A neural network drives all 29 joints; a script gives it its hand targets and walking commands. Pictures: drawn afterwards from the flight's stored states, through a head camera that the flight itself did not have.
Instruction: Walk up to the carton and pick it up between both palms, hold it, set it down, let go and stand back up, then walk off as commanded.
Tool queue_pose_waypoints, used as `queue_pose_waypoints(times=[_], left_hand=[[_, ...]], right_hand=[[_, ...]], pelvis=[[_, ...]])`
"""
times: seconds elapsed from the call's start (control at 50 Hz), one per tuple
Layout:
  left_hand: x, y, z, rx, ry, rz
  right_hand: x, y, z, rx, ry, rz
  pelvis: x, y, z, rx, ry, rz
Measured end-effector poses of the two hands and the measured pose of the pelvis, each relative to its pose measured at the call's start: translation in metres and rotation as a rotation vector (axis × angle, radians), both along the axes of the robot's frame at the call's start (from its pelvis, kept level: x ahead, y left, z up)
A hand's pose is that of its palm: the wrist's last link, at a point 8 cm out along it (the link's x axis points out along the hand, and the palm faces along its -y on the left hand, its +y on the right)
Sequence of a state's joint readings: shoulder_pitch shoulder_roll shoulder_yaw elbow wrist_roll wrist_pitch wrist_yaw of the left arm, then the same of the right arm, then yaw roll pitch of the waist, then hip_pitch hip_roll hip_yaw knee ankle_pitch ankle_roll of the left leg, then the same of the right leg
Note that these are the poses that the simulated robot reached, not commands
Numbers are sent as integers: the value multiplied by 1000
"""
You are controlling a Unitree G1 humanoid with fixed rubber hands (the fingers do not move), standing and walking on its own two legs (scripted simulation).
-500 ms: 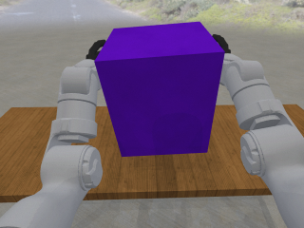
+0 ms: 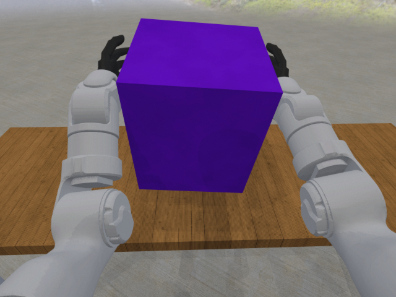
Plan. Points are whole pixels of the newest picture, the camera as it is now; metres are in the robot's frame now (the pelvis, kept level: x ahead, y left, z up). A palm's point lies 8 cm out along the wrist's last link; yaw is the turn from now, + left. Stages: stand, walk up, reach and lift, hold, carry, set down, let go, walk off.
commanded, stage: set down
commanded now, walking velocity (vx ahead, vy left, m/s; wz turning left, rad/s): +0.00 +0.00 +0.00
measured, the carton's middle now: (195, 112) +0.38 +0.01 +0.25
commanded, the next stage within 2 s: none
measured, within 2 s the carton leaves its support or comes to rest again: neither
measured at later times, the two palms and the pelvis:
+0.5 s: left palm (114, 103) +0.39 +0.16 +0.26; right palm (269, 103) +0.41 -0.14 +0.25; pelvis +0.01 +0.00 +0.00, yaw +0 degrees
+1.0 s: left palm (124, 118) +0.39 +0.15 +0.23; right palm (270, 118) +0.41 -0.15 +0.21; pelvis +0.01 +0.00 +0.00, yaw +0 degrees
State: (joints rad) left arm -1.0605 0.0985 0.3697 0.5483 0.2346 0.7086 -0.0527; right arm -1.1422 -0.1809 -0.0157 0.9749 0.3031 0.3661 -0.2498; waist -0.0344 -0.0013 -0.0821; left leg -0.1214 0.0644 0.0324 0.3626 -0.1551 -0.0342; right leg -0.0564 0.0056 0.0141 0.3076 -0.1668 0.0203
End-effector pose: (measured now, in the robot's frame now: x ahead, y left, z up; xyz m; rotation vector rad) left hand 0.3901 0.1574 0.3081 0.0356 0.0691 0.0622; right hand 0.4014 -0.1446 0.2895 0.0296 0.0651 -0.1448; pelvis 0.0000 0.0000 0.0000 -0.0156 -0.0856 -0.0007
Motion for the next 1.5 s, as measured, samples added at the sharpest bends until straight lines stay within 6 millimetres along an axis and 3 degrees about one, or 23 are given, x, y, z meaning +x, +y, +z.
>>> queue_pose_waypoints(times=[0.2,0.46,0.8,1.5], left_hand=[[4,3,-33,-11,7,29],[-1,3,-44,-19,18,37],[5,-6,-71,-30,63,38],[9,-20,-115,-48,136,59]], right_hand=[[12,3,-31,25,6,20],[8,4,-38,20,17,25],[10,-5,-71,9,61,18],[12,-18,-113,-12,129,22]], pelvis=[[9,-1,1,0,0,5],[9,-1,1,-1,-7,5],[9,-1,1,0,-6,5],[11,-2,1,1,0,5]])
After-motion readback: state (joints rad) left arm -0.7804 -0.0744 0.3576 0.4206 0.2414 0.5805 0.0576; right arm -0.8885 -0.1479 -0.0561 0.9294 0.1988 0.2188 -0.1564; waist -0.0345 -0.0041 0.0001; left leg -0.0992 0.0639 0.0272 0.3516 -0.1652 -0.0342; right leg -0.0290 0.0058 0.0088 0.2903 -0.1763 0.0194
